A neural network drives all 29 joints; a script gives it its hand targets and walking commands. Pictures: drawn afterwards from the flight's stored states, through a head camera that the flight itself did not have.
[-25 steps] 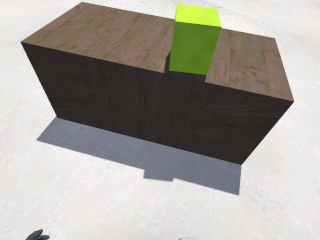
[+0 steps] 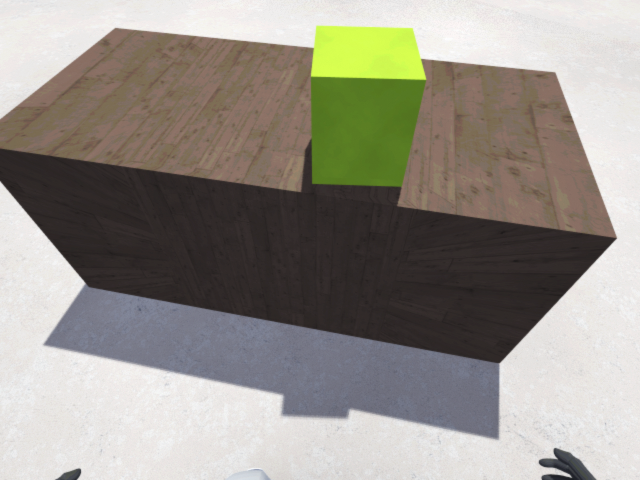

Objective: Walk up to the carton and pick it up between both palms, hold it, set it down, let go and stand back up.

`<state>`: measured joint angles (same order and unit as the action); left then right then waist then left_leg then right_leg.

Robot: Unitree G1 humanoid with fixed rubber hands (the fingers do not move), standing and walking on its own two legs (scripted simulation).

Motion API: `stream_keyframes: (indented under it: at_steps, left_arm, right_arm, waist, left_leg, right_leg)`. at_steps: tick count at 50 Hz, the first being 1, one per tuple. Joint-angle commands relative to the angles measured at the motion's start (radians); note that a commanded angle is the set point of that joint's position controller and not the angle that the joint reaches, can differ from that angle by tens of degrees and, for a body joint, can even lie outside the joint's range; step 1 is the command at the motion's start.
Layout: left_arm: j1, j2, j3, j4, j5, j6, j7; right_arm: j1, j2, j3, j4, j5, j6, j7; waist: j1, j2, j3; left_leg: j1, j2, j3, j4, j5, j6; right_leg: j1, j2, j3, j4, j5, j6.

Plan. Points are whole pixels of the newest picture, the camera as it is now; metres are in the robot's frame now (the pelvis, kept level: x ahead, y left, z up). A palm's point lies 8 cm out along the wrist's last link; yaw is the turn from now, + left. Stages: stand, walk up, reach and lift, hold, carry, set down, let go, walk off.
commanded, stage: walk up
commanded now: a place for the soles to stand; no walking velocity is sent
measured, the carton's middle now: (360, 108) +0.82 -0.07 +0.01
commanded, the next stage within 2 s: none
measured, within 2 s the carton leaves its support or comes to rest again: neither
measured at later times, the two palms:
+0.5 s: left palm (113, 373) +0.27 +0.30 -0.08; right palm (562, 379) +0.28 -0.36 -0.11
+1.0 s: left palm (113, 305) +0.40 +0.36 -0.11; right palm (506, 302) +0.40 -0.30 -0.08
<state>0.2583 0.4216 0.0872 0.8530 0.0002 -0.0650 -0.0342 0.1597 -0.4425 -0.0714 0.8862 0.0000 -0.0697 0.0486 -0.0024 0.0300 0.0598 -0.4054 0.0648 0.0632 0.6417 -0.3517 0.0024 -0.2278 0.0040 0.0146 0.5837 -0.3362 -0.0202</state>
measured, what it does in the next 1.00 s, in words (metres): walks ahead: left foot, then right foot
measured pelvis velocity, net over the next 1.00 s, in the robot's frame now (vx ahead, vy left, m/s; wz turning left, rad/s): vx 0.33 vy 0.04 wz -0.06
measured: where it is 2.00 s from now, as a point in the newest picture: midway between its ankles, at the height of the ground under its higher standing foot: (317, 438)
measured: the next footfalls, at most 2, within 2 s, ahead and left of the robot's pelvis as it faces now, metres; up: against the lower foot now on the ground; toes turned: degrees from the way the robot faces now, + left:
left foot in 0.02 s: +0.13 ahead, +0.13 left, +0.00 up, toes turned +5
right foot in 0.34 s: +0.28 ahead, -0.16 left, +0.00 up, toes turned -1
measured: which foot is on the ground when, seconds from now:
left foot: up 0.00-0.00, down 0.02-0.36, up 0.38-0.72, down 0.74-1.00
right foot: down 0.00-0.02, up 0.04-0.32, down 0.34-0.76, up 0.78-1.00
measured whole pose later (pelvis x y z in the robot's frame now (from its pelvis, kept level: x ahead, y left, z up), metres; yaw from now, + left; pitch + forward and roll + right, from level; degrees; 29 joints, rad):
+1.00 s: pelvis +0.33 +0.04 +0.00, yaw -3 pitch -1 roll -2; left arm 0.29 0.42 0.07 0.88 0.00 -0.07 0.03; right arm 0.19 -0.42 -0.09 0.86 0.00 -0.03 0.05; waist 0.00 0.00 0.09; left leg -0.33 0.04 0.08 0.64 -0.30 0.04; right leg -0.47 0.00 0.04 0.87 -0.43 -0.01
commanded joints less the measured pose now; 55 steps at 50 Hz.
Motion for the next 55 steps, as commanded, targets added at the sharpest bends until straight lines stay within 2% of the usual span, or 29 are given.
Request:
stream_keyframes:
  at_steps: [1, 2, 3, 4, 6, 8, 10, 13, 15, 17, 18, 19, 20, 21, 22, 25, 31, 34, 36, 37, 38, 39, 40, 42, 44, 51, 53, 54, 55]
  left_arm:
    - [0.01, 0.183, 0.015, -0.089, -0.001, -0.021, 0.003]
    - [0.007, 0.118, -0.002, -0.105, -0.015, -0.028, 0.002]
    - [0.016, 0.13, -0.006, -0.099, -0.001, -0.024, 0.013]
    - [0.012, 0.193, 0.003, -0.082, 0.008, -0.022, 0.017]
    - [0.052, 0.2, 0.008, -0.056, 0.0, -0.025, 0.005]
    - [0.079, 0.173, 0.007, -0.027, 0.001, -0.022, -0.004]
    - [0.039, 0.158, 0.005, -0.04, 0.004, -0.019, -0.01]
    - [0.007, 0.16, 0.002, -0.047, 0.012, -0.027, -0.014]
    - [0.052, 0.164, 0.006, -0.026, 0.013, -0.035, -0.01]
    - [0.14, 0.194, 0.023, 0.008, 0.017, -0.045, 0.003]
    - [0.221, 0.234, 0.043, 0.023, 0.015, -0.052, 0.017]
    - [0.269, 0.34, 0.075, 0.017, 0.015, -0.055, 0.031]
    - [0.265, 0.365, 0.077, 0.005, 0.003, -0.056, 0.034]
    - [0.196, 0.36, 0.072, -0.019, -0.005, -0.059, 0.039]
    - [0.16, 0.337, 0.068, -0.027, -0.005, -0.057, 0.045]
    - [0.128, 0.287, 0.047, -0.031, -0.002, -0.051, 0.05]
    - [0.161, 0.312, 0.057, -0.037, 0.005, -0.053, 0.059]
    - [0.124, 0.31, 0.049, -0.046, 0.006, -0.051, 0.064]
    - [0.061, 0.286, 0.032, -0.055, 0.001, -0.042, 0.064]
    - [0.045, 0.244, 0.013, -0.057, -0.005, -0.037, 0.064]
    - [0.082, 0.162, -0.009, -0.059, -0.017, -0.037, 0.062]
    - [0.102, 0.125, -0.026, -0.062, -0.008, -0.032, 0.072]
    - [0.083, 0.208, -0.008, -0.042, 0.003, -0.02, 0.082]
    - [0.127, 0.207, -0.001, -0.024, -0.005, -0.02, 0.069]
    - [0.169, 0.182, -0.002, 0.005, 0.0, -0.017, 0.065]
    - [0.111, 0.147, -0.004, 0.0, 0.0, 0.004, 0.079]
    - [0.128, 0.15, 0.001, 0.006, 0.005, 0.002, 0.084]
    - [0.129, 0.166, 0.008, 0.008, 0.012, -0.001, 0.086]
    - [0.107, 0.198, 0.016, 0.0, 0.021, -0.003, 0.088]
  right_arm:
    - [0.151, -0.177, -0.074, -0.051, -0.034, -0.043, -0.009]
    - [0.231, -0.275, -0.101, -0.051, -0.045, -0.051, -0.02]
    - [0.205, -0.336, -0.106, -0.068, -0.043, -0.051, -0.024]
    - [0.148, -0.311, -0.099, -0.078, -0.027, -0.049, -0.019]
    - [0.091, -0.234, -0.072, -0.086, -0.017, -0.041, -0.016]
    - [0.094, -0.213, -0.062, -0.095, -0.021, -0.035, -0.014]
    - [0.108, -0.229, -0.067, -0.112, -0.027, -0.029, -0.008]
    - [0.092, -0.25, -0.073, -0.128, -0.028, -0.018, 0.001]
    - [0.05, -0.247, -0.073, -0.139, -0.027, -0.006, 0.003]
    - [0.033, -0.208, -0.058, -0.149, -0.026, 0.004, 0.003]
    - [0.042, -0.169, -0.044, -0.154, -0.024, 0.006, 0.001]
    - [0.032, -0.123, -0.035, -0.172, -0.011, 0.014, 0.004]
    - [0.001, -0.166, -0.039, -0.17, -0.006, 0.026, -0.006]
    - [-0.009, -0.198, -0.044, -0.155, -0.004, 0.03, -0.009]
    - [-0.008, -0.198, -0.046, -0.142, -0.008, 0.03, -0.007]
    - [0.049, -0.19, -0.063, -0.105, -0.021, 0.032, 0.005]
    - [-0.073, -0.174, -0.073, -0.149, -0.038, 0.044, 0.028]
    - [-0.079, -0.16, -0.075, -0.154, -0.034, 0.038, 0.029]
    - [0.003, -0.146, -0.076, -0.134, -0.032, 0.023, 0.017]
    - [0.099, -0.169, -0.086, -0.098, -0.036, 0.015, 0.007]
    - [0.177, -0.245, -0.107, -0.082, -0.049, 0.008, -0.004]
    - [0.139, -0.324, -0.108, -0.105, -0.038, 0.011, -0.012]
    - [0.097, -0.299, -0.105, -0.107, -0.015, 0.017, -0.006]
    - [0.046, -0.214, -0.078, -0.113, -0.005, 0.021, -0.01]
    - [0.052, -0.178, -0.062, -0.119, -0.007, 0.025, -0.02]
    - [-0.012, -0.19, -0.054, -0.137, -0.004, 0.056, -0.032]
    - [-0.051, -0.196, -0.054, -0.141, 0.002, 0.071, -0.035]
    - [-0.071, -0.191, -0.05, -0.141, 0.004, 0.077, -0.034]
    - [-0.075, -0.175, -0.043, -0.137, 0.005, 0.082, -0.033]
  waist:
    - [-0.059, -0.082, -0.161]
    - [-0.116, 0.152, -0.217]
    - [-0.107, 0.177, -0.155]
    - [-0.082, 0.055, -0.096]
    - [-0.034, 0.054, -0.03]
    - [-0.031, 0.116, -0.017]
    - [-0.045, 0.15, -0.024]
    - [-0.048, 0.163, -0.032]
    - [-0.012, 0.141, -0.049]
    - [0.042, 0.053, -0.106]
    - [0.087, -0.066, -0.139]
    - [0.113, -0.29, -0.107]
    - [0.097, -0.23, -0.074]
    - [0.061, -0.146, -0.026]
    - [0.04, -0.102, 0.002]
    - [0.012, -0.144, -0.04]
    - [0.053, -0.163, -0.026]
    - [0.044, -0.184, -0.032]
    - [-0.019, -0.19, -0.078]
    - [-0.063, -0.13, -0.135]
    - [-0.095, 0.103, -0.205]
    - [-0.079, 0.246, -0.163]
    - [-0.077, 0.106, -0.117]
    - [-0.026, 0.09, -0.056]
    - [-0.015, 0.115, -0.055]
    - [-0.007, 0.159, -0.121]
    - [0.016, 0.134, -0.135]
    - [0.029, 0.118, -0.131]
    - [0.028, 0.077, -0.104]
  left_leg:
    - [0.432, -0.036, 0.005, -0.206, 0.146, 0.055]
    - [0.594, 0.193, -0.334, -0.359, -0.141, 0.13]
    - [0.543, 0.398, -0.609, -0.454, -0.289, 0.2]
    - [0.429, 0.4, -0.566, -0.436, -0.335, 0.239]
    - [0.372, 0.279, -0.327, -0.408, -0.148, 0.212]
    - [0.319, 0.215, -0.165, -0.369, 0.027, 0.207]
    - [0.317, 0.226, -0.128, -0.35, 0.061, 0.238]
    - [0.26, 0.233, -0.103, -0.327, -0.01, 0.23]
    - [0.209, 0.211, -0.058, -0.254, -0.011, 0.201]
    - [0.124, 0.157, -0.009, -0.066, 0.051, 0.149]
    - [0.036, 0.106, 0.026, 0.166, 0.158, 0.109]
    - [-0.235, -0.041, 0.04, 0.44, -0.043, 0.044]
    - [-0.312, -0.046, -0.106, 0.541, -0.196, 0.037]
    - [-0.314, -0.013, -0.128, 0.557, -0.152, 0.029]
    - [-0.288, 0.017, -0.119, 0.513, -0.122, 0.024]
    - [-0.16, 0.04, -0.103, 0.341, -0.098, 0.021]
    - [-0.166, 0.041, -0.081, 0.194, -0.008, 0.01]
    - [-0.074, 0.024, -0.06, 0.103, 0.021, 0.012]
    - [0.132, -0.006, -0.022, -0.067, 0.102, 0.038]
    - [0.326, -0.033, -0.001, -0.151, 0.15, 0.065]
    - [0.479, 0.125, -0.232, -0.29, 0.03, 0.116]
    - [0.454, 0.355, -0.515, -0.397, 0.017, 0.162]
    - [0.313, 0.361, -0.484, -0.363, -0.053, 0.197]
    - [0.286, 0.257, -0.294, -0.317, 0.096, 0.205]
    - [0.287, 0.2, -0.157, -0.254, 0.334, 0.197]
    - [0.262, 0.239, -0.093, -0.098, 0.64, 0.212]
    - [0.217, 0.227, -0.066, -0.026, 0.558, 0.191]
    - [0.164, 0.209, -0.064, 0.006, 0.423, 0.164]
    - [0.094, 0.182, -0.074, 0.017, 0.258, 0.127]
  right_leg:
    - [-0.153, -0.123, 0.158, 0.071, 0.269, -0.125]
    - [-0.358, 0.014, 0.047, 0.365, 0.156, -0.064]
    - [-0.544, 0.08, 0.04, 0.537, -0.152, -0.027]
    - [-0.524, 0.002, 0.095, 0.568, -0.124, -0.031]
    - [-0.473, -0.055, 0.085, 0.473, -0.045, -0.017]
    - [-0.406, -0.055, 0.041, 0.35, -0.009, 0.01]
    - [-0.387, -0.058, -0.009, 0.251, -0.01, 0.024]
    - [-0.284, -0.058, -0.071, 0.116, 0.095, 0.015]
    - [-0.159, -0.032, -0.12, 0.034, 0.175, 0.001]
    - [0.039, 0.021, -0.121, -0.006, 0.167, -0.011]
    - [0.175, 0.0, -0.001, -0.067, 0.072, -0.045]
    - [0.271, -0.238, 0.519, -0.253, -0.132, -0.163]
    - [0.221, -0.328, 0.75, -0.349, -0.204, -0.235]
    - [0.168, -0.327, 0.701, -0.328, -0.158, -0.256]
    - [0.108, -0.305, 0.606, -0.296, -0.056, -0.246]
    - [0.046, -0.237, 0.397, -0.219, 0.161, -0.204]
    - [0.068, -0.27, 0.373, -0.206, 0.139, -0.222]
    - [0.047, -0.256, 0.313, -0.142, 0.312, -0.203]
    - [-0.033, -0.214, 0.207, -0.005, 0.479, -0.151]
    - [-0.123, -0.159, 0.141, 0.128, 0.477, -0.111]
    - [-0.255, -0.046, 0.049, 0.385, 0.314, -0.06]
    - [-0.463, 0.089, -0.013, 0.522, -0.19, -0.009]
    - [-0.408, 0.011, 0.075, 0.574, -0.197, -0.018]
    - [-0.396, -0.026, 0.063, 0.552, -0.116, -0.013]
    - [-0.363, -0.028, 0.043, 0.447, -0.074, 0.008]
    - [-0.206, -0.007, -0.066, 0.215, -0.014, 0.018]
    - [-0.118, 0.007, -0.092, 0.102, 0.082, 0.004]
    - [-0.061, 0.013, -0.081, 0.043, 0.141, -0.011]
    - [-0.035, -0.005, -0.008, 0.013, 0.204, -0.029]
